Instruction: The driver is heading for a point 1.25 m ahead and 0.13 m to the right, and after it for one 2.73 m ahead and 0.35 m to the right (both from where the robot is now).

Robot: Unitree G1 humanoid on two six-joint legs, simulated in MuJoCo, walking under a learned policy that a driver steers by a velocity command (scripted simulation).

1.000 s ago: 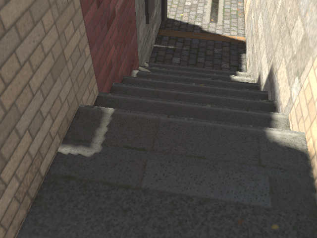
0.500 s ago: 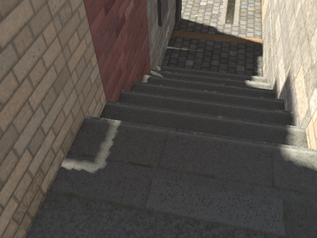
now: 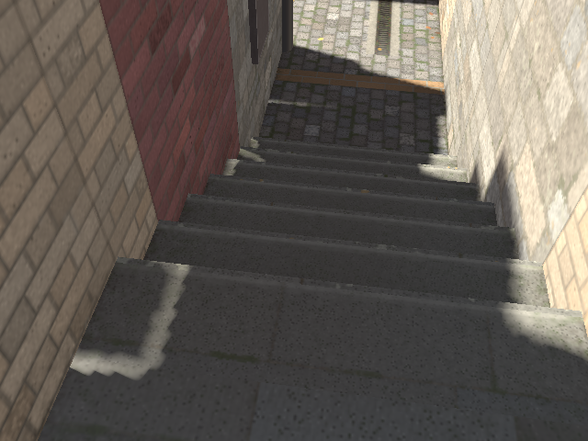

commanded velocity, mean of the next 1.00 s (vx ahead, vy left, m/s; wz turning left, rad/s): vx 0.14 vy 0.00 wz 0.00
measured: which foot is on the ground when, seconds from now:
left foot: down 0.00-1.00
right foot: up 0.00-0.04, down 0.06-0.68, up 0.70-0.98, down 1.00-1.00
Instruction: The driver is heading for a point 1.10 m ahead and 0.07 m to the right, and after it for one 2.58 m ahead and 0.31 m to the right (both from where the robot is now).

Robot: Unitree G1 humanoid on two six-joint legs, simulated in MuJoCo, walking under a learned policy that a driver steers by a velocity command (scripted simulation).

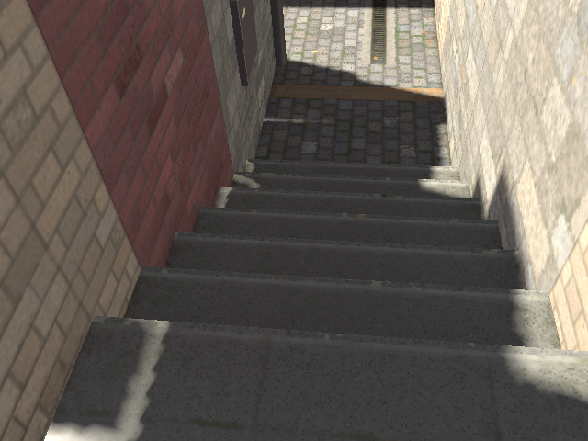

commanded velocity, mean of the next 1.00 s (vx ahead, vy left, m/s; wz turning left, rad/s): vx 0.48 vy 0.00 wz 0.00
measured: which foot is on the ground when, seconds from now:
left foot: down 0.00-0.02, up 0.04-0.46, down 0.48-1.00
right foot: down 0.00-0.50, up 0.52-1.00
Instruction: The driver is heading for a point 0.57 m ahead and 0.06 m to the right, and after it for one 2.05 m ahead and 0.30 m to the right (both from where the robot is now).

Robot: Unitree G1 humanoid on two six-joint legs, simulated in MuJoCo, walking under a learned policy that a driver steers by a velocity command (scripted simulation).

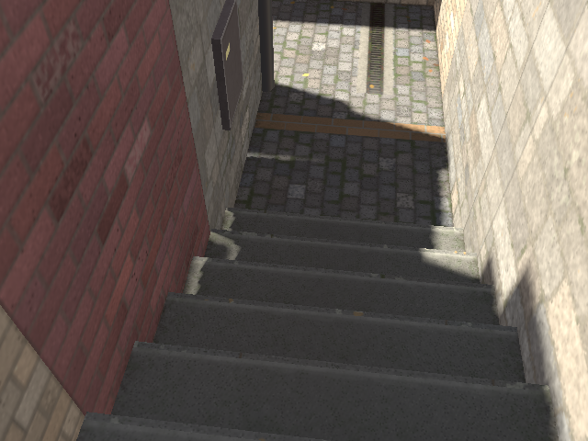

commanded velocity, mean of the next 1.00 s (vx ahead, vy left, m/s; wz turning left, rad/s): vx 0.43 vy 0.00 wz -0.10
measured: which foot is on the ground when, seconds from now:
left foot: down 0.00-0.02, up 0.04-0.66, down 0.68-1.00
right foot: up 0.00-0.00, down 0.02-0.68, up 0.70-1.00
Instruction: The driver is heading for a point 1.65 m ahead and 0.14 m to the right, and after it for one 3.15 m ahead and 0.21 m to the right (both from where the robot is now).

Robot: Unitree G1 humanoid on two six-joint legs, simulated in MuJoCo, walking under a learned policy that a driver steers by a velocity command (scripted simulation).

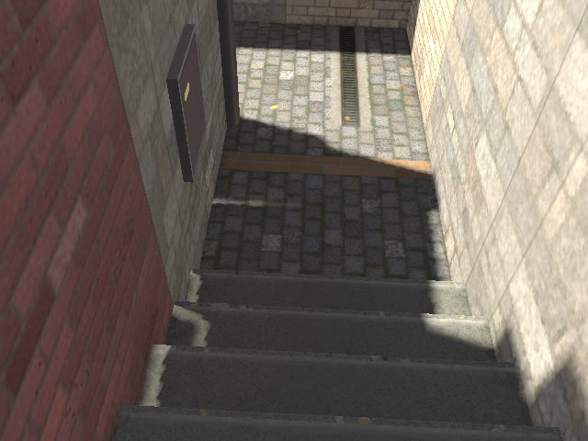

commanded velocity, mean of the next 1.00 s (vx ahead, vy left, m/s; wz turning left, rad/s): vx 0.03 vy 0.00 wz -0.11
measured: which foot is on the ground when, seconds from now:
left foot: down 0.00-0.36, up 0.38-1.00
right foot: up 0.00-0.36, down 0.38-1.00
